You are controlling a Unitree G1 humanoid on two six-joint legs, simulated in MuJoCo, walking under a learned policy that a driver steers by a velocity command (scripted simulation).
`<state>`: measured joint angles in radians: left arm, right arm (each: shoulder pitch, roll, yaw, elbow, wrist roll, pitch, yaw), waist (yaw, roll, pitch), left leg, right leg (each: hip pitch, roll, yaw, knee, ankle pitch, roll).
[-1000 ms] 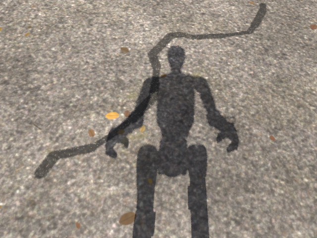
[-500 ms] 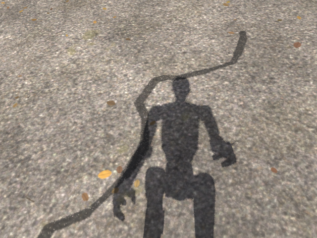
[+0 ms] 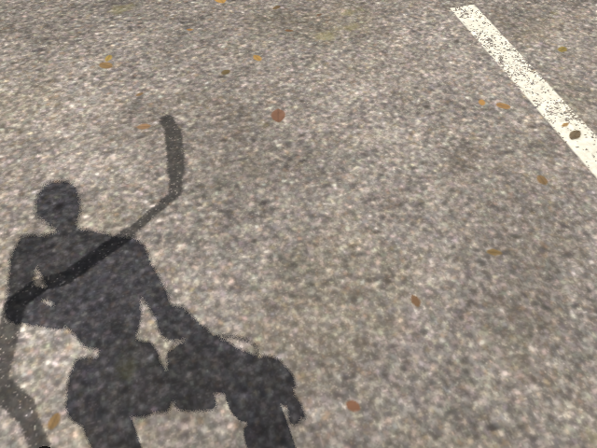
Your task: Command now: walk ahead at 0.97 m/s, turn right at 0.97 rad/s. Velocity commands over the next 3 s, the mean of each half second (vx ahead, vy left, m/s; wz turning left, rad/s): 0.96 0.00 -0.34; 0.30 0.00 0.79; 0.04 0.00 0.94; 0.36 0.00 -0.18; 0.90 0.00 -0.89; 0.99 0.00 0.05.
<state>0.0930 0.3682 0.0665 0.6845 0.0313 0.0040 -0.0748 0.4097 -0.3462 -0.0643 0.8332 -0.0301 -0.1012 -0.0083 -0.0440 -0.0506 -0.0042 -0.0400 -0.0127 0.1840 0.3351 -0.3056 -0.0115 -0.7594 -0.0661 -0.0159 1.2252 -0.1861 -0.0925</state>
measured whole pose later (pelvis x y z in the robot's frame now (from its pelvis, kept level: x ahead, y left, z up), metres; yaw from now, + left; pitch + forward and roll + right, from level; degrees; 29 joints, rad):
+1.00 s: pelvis +0.75 -0.10 +0.00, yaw +19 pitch +2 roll -1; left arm 0.05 0.28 -0.01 0.64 0.03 0.04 0.04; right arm 0.32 -0.33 -0.09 0.75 0.00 0.04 -0.02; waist -0.08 -0.03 0.08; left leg -0.29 -0.26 -0.26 0.44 -0.13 0.13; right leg -0.66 -0.04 0.17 0.97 -0.24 0.08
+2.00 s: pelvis +0.91 -0.09 +0.01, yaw +37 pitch +1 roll +1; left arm 0.29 0.33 0.09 0.77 0.03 0.05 -0.08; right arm 0.34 -0.28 -0.04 0.81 -0.04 -0.07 -0.02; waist 0.00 -0.02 -0.03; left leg 0.07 0.01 0.19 0.21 -0.29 0.00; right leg -0.73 -0.06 0.01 1.14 -0.14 0.01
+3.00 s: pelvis +1.77 +0.11 +0.01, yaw +13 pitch +2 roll +1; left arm -0.04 0.25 -0.05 0.59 0.05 -0.08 -0.05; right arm 0.59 -0.27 -0.06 0.93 0.00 -0.07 0.02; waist -0.13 -0.02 0.01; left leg -0.01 -0.14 -0.16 0.28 -0.28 0.09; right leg -0.66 -0.07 0.08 0.71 -0.08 0.02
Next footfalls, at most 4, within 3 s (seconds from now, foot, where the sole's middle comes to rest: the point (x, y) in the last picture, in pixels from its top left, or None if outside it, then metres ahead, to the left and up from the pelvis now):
0.20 right None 0.38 -0.09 -0.77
0.62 left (323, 316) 0.81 -0.06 -0.77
1.22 right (363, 263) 0.98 -0.18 -0.77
1.68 left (318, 326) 0.79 -0.04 -0.77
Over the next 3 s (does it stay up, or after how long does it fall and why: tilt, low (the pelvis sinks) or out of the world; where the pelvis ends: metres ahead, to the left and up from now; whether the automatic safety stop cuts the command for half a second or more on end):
stays up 1.77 0.11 0.01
